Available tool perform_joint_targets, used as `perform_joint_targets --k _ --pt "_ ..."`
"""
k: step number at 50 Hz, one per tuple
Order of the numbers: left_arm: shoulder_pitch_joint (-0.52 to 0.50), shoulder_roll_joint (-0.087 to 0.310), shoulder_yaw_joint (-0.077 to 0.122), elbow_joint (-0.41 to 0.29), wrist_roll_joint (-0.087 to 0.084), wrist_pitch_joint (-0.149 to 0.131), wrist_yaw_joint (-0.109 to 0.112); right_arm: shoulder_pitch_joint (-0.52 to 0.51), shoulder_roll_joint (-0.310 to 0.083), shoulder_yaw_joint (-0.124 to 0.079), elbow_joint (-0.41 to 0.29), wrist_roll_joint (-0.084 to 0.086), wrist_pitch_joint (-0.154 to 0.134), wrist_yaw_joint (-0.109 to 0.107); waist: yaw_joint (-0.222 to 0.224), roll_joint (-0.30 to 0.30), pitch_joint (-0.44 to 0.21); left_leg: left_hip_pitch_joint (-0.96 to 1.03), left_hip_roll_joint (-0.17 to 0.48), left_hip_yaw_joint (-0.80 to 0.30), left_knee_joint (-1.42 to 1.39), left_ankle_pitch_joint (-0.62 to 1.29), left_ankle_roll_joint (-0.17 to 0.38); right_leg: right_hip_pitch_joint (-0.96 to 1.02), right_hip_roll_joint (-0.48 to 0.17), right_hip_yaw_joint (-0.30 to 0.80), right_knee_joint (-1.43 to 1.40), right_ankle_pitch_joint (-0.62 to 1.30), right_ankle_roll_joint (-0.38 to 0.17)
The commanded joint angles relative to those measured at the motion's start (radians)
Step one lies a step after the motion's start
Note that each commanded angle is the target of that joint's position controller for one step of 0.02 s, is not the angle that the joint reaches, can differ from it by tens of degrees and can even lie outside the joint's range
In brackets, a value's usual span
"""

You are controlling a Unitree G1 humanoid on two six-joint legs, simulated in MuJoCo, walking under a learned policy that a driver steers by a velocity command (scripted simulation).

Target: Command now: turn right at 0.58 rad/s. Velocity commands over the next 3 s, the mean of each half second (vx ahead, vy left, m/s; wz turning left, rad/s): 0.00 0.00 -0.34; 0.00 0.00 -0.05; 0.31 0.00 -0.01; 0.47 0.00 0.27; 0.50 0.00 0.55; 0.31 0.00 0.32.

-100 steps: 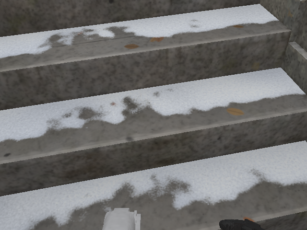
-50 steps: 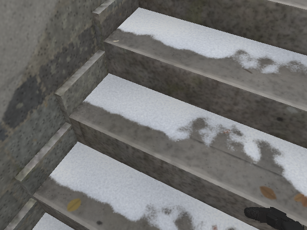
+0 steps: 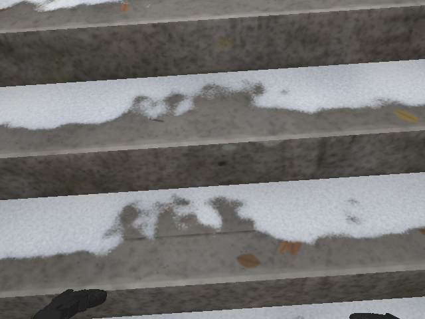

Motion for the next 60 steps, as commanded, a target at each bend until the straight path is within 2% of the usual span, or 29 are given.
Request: perform_joint_targets --k 1,4,5,7,8,9,10,12,13,14,15,17,19,20,22,25,27,28,29,30,32,38,49,50,52,54,56,58,60 --pt "-0.052 0.124 0.038 -0.097 -0.006 -0.016 0.005 -0.038 -0.051 -0.013 -0.091 0.000 -0.024 -0.002 0.007 -0.152 -0.151 -0.030 0.011 -0.041 -0.067 -0.039 0.018 0.199 -0.290 0.376 -0.137 0.510 -0.197" --pt "-0.018 0.129 0.046 -0.077 -0.031 -0.008 0.011 -0.029 -0.045 -0.010 -0.085 0.015 -0.032 0.002 0.010 -0.175 -0.139 0.053 -0.012 -0.007 -0.347 -0.030 0.034 0.220 -0.230 0.355 -0.143 0.495 -0.169" --pt "-0.051 0.132 0.049 -0.083 -0.034 -0.003 0.015 0.028 -0.057 -0.019 -0.063 0.017 -0.033 0.003 -0.017 -0.186 -0.137 0.121 -0.003 -0.011 -0.458 0.066 0.053 0.186 -0.214 0.356 -0.130 0.458 -0.144" --pt "-0.045 0.096 0.044 -0.070 -0.052 -0.003 0.007 0.094 -0.090 -0.040 -0.020 0.008 -0.032 0.011 -0.033 -0.113 -0.124 0.291 0.047 -0.031 -0.643 0.266 0.094 0.087 -0.155 0.290 -0.049 0.276 -0.083" --pt "-0.022 0.050 0.035 -0.052 -0.049 -0.011 -0.010 0.096 -0.127 -0.053 -0.018 -0.026 -0.028 0.011 -0.021 0.085 -0.144 0.453 0.179 -0.151 -0.647 0.547 0.151 -0.109 -0.050 0.149 0.191 -0.046 -0.018" --pt "0.019 0.089 0.048 -0.037 -0.060 -0.029 -0.018 0.033 -0.178 -0.062 -0.073 -0.083 -0.024 0.010 -0.026 0.340 -0.117 0.394 0.428 -0.424 -0.711 0.781 0.366 -0.289 0.093 -0.011 0.490 -0.427 0.074" --pt "0.074 0.166 0.073 0.007 -0.048 -0.041 -0.024 0.004 -0.145 -0.055 -0.134 -0.103 -0.037 0.007 -0.036 0.244 -0.157 0.278 0.495 -0.520 -0.721 0.606 0.477 -0.261 0.029 0.011 0.825 -0.430 0.149" --pt "0.049 0.120 0.051 0.035 -0.053 -0.034 -0.034 -0.069 -0.059 -0.018 -0.152 -0.051 -0.025 -0.014 0.001 0.063 -0.027 0.209 0.323 -0.333 -0.692 0.246 0.368 -0.354 -0.018 0.014 1.016 -0.249 0.182" --pt "0.015 0.086 0.035 0.038 -0.043 -0.030 -0.028 -0.056 -0.057 -0.008 -0.144 -0.030 -0.014 -0.023 -0.018 0.029 0.002 0.254 0.266 -0.304 -0.686 0.201 0.347 -0.399 -0.013 0.012 1.011 -0.172 0.190" --pt "0.006 0.069 0.024 0.045 -0.045 -0.036 -0.024 -0.026 -0.057 -0.001 -0.141 -0.031 -0.007 -0.029 -0.035 0.023 0.011 0.272 0.246 -0.277 -0.691 0.226 0.350 -0.400 -0.008 -0.010 1.004 -0.110 0.199" --pt "-0.062 0.050 0.008 -0.001 -0.051 -0.049 -0.019 0.049 -0.073 -0.003 -0.125 -0.023 0.009 -0.041 -0.051 0.051 0.042 0.320 0.219 -0.254 -0.689 0.173 0.354 -0.455 -0.012 -0.007 0.865 -0.100 0.214" --pt "-0.100 0.012 -0.018 -0.003 -0.056 -0.058 -0.016 0.100 -0.035 0.008 -0.127 -0.035 0.022 -0.051 -0.071 0.084 0.000 0.436 0.223 -0.262 -0.695 0.217 0.346 -0.433 -0.042 -0.034 0.616 -0.141 0.233" --pt "-0.101 -0.019 -0.034 0.011 -0.049 -0.057 -0.018 0.135 -0.064 -0.007 -0.114 -0.022 0.026 -0.050 -0.083 0.127 -0.031 0.484 0.219 -0.250 -0.721 0.215 0.323 -0.344 -0.094 -0.133 0.361 -0.239 0.224" --pt "-0.039 -0.011 -0.028 0.067 -0.052 -0.053 -0.020 0.084 -0.056 -0.011 -0.123 -0.026 0.005 -0.027 -0.070 0.137 -0.078 0.397 0.222 -0.215 -0.731 0.275 0.309 -0.144 -0.116 -0.158 0.307 -0.213 0.202" --pt "0.014 0.001 -0.018 0.109 -0.053 -0.051 -0.020 0.130 -0.077 -0.022 -0.081 -0.012 -0.005 -0.007 -0.086 0.182 -0.026 0.334 0.222 -0.212 -0.751 0.280 0.335 -0.037 -0.105 -0.194 0.132 -0.189 0.170" --pt "0.036 0.031 -0.005 0.144 -0.039 -0.067 -0.018 0.154 -0.051 -0.013 -0.037 -0.023 -0.033 0.021 -0.057 0.138 0.022 0.295 0.220 -0.205 -0.732 0.348 0.308 0.112 -0.117 -0.169 -0.156 0.043 0.112" --pt "0.083 0.074 0.002 0.159 -0.022 -0.070 -0.012 0.174 -0.035 -0.004 0.003 -0.030 -0.057 0.042 -0.041 0.078 -0.018 0.241 0.179 -0.171 -0.704 0.307 0.260 0.257 -0.180 -0.091 -0.153 0.241 0.086" --pt "0.103 0.095 0.011 0.195 -0.026 -0.073 -0.017 0.235 -0.008 0.002 0.036 -0.026 -0.057 0.042 -0.071 -0.053 -0.033 0.245 0.126 -0.103 -0.740 0.209 0.231 0.221 -0.174 -0.089 -0.109 0.125 0.041" --pt "0.112 0.042 0.005 0.194 -0.037 -0.077 -0.026 0.201 -0.031 -0.004 0.056 -0.021 -0.051 0.035 -0.035 -0.049 0.005 0.261 0.105 -0.077 -0.727 0.147 0.214 0.169 -0.166 -0.083 -0.139 0.054 0.009" --pt "0.106 0.006 -0.006 0.208 -0.037 -0.082 -0.028 0.173 -0.025 -0.004 0.062 -0.017 -0.045 0.031 -0.034 -0.071 0.027 0.263 0.095 -0.063 -0.724 0.145 0.204 0.145 -0.168 -0.078 -0.167 0.028 0.001" --pt "0.097 0.005 -0.005 0.231 -0.033 -0.090 -0.025 0.183 -0.026 -0.005 0.087 -0.024 -0.035 0.023 -0.049 -0.096 0.042 0.290 0.090 -0.044 -0.726 0.181 0.197 0.117 -0.170 -0.071 -0.191 0.039 0.002" --pt "0.134 0.023 -0.003 0.303 -0.020 -0.089 -0.036 0.252 -0.039 -0.018 0.187 -0.035 -0.032 0.022 -0.059 -0.085 0.038 0.327 0.098 -0.035 -0.757 0.243 0.197 0.132 -0.169 -0.067 -0.217 0.106 -0.001" --pt "0.195 0.038 -0.004 0.406 -0.016 -0.069 -0.037 0.298 -0.053 -0.024 0.323 -0.027 -0.037 0.020 -0.043 -0.013 0.022 0.344 0.111 -0.022 -0.771 0.347 0.175 0.219 -0.159 -0.079 -0.244 0.265 -0.022" --pt "0.210 0.039 -0.002 0.418 -0.018 -0.066 -0.034 0.308 -0.055 -0.024 0.335 -0.026 -0.036 0.019 -0.041 -0.014 0.012 0.339 0.101 -0.012 -0.766 0.277 0.178 0.229 -0.152 -0.080 -0.253 0.185 -0.028" --pt "0.233 0.084 0.016 0.428 -0.034 -0.059 -0.024 0.290 -0.072 -0.031 0.332 -0.010 -0.036 0.011 -0.029 -0.036 0.037 0.260 0.063 0.023 -0.685 0.038 0.200 0.215 -0.152 -0.049 -0.274 -0.184 -0.073" --pt "0.275 0.109 0.030 0.433 -0.040 -0.062 -0.017 0.258 -0.061 -0.026 0.311 -0.001 -0.046 0.006 -0.010 -0.086 0.099 0.100 0.051 0.032 -0.558 -0.066 0.211 0.197 -0.234 0.092 -0.342 -0.452 -0.137" --pt "0.305 0.118 0.043 0.431 -0.040 -0.069 -0.011 0.256 -0.022 -0.013 0.305 0.002 -0.069 0.012 -0.004 -0.135 0.109 0.037 0.056 0.025 -0.418 -0.015 0.219 0.205 -0.333 0.258 -0.403 -0.503 -0.199" --pt "0.267 0.122 0.047 0.416 -0.044 -0.080 -0.003 0.301 -0.028 -0.010 0.317 0.001 -0.078 0.023 -0.036 -0.138 0.092 0.029 0.085 -0.006 -0.258 -0.005 0.233 0.137 -0.387 0.329 -0.406 -0.486 -0.241" --pt "0.149 0.117 0.044 0.387 -0.045 -0.082 -0.013 0.353 -0.028 -0.005 0.329 -0.002 -0.085 0.025 -0.102 -0.114 0.103 0.167 0.101 -0.005 -0.327 0.002 0.254 -0.007 -0.333 0.187 -0.381 -0.342 -0.198"
Next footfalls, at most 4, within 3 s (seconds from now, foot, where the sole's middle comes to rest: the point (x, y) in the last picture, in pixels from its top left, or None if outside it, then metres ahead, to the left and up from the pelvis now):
0.16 left None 0.02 0.13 -0.77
0.52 right None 0.01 -0.09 -0.77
1.62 right None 0.33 -0.15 -0.60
2.12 left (194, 239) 0.57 0.11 -0.43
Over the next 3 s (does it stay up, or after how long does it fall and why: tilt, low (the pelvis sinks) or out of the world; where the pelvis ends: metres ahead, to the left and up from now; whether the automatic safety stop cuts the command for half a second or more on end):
stays up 0.81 0.17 0.51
